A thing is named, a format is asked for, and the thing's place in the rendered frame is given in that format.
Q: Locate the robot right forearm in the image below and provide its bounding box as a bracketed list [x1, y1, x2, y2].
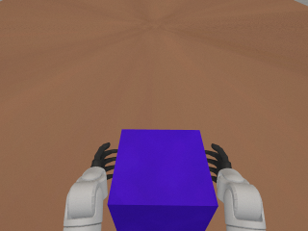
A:
[217, 168, 267, 231]

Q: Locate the carton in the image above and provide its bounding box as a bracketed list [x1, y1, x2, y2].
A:
[107, 129, 218, 231]

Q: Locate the right robot hand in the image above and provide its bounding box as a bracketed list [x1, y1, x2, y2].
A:
[205, 143, 232, 182]

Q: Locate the robot left forearm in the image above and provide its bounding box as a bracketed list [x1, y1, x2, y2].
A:
[63, 167, 108, 231]

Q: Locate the left robot hand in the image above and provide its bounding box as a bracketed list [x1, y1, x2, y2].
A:
[90, 142, 118, 180]

